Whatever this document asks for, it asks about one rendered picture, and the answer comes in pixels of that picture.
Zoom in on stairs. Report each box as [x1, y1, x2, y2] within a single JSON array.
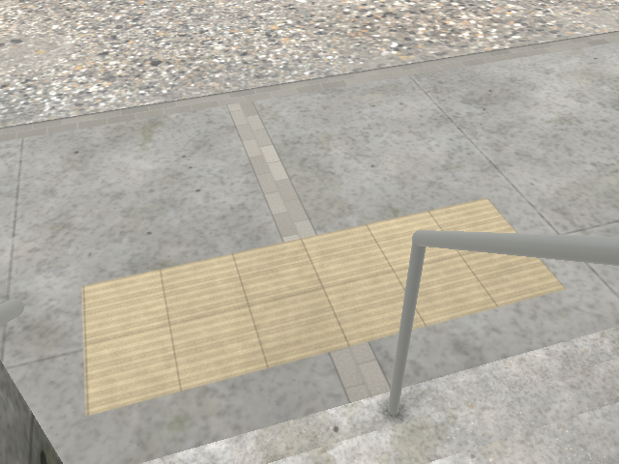
[[140, 326, 619, 464]]

